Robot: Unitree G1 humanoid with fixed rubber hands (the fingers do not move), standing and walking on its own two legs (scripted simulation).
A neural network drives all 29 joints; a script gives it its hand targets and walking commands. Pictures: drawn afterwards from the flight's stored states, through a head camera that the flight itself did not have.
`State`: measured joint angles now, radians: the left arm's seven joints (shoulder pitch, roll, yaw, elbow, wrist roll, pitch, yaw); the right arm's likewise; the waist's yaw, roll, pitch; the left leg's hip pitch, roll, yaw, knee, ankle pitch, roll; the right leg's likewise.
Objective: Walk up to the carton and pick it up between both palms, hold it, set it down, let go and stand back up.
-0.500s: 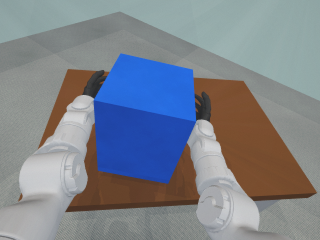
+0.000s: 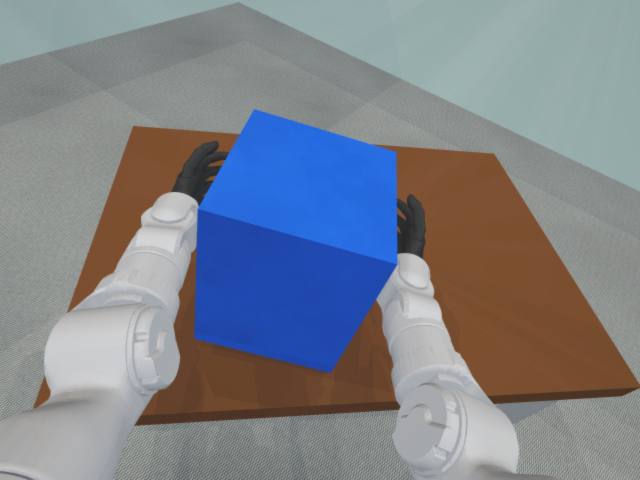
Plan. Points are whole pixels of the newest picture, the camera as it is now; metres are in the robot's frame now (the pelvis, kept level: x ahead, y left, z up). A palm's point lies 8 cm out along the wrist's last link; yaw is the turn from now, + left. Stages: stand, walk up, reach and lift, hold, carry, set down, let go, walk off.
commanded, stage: set down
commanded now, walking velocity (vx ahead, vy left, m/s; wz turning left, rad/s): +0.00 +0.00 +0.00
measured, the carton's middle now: (294, 246) +0.41 +0.00 +0.06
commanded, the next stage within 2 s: none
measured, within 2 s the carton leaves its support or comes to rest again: rests again in 0.36 s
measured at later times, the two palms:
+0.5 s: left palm (190, 198) +0.47 +0.14 +0.09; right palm (400, 254) +0.39 -0.14 +0.08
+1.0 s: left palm (190, 203) +0.47 +0.14 +0.08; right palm (399, 255) +0.39 -0.14 +0.08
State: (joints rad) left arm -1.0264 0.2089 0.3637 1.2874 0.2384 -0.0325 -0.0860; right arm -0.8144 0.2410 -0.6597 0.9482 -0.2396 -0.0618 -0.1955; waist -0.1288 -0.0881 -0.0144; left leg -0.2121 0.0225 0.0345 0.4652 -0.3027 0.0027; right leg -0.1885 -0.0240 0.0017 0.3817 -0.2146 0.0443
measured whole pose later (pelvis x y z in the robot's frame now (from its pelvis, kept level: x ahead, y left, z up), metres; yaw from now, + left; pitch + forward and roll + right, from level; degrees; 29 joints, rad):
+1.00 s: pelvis +0.01 +0.01 +0.00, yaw +0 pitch +4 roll -3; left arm -0.99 0.17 0.44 1.23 0.35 -0.11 -0.10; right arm -0.79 0.25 -0.71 0.95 -0.32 -0.23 -0.16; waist -0.13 -0.09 0.02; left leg -0.22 0.02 0.03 0.47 -0.31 0.01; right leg -0.20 -0.03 -0.02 0.38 -0.20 0.04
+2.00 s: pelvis -0.03 +0.04 -0.01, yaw -1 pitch +19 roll -5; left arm -1.02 0.34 -0.02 1.48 -0.15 -0.21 -0.01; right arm -0.80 0.01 -0.24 1.31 -0.07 -0.41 -0.25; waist -0.13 0.00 -0.21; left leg -0.63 0.01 0.03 0.54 -0.25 0.02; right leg -0.57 -0.03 -0.02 0.38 -0.07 0.05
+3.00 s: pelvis -0.09 +0.02 -0.01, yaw +0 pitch +6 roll -3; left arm -0.48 0.41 -0.08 0.68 -0.26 0.13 -0.09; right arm -0.29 0.07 -0.03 0.47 0.09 0.04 -0.38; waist -0.13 -0.02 -0.06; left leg -0.48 0.02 0.03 0.59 -0.21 0.03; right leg -0.39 -0.03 -0.02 0.38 -0.09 0.06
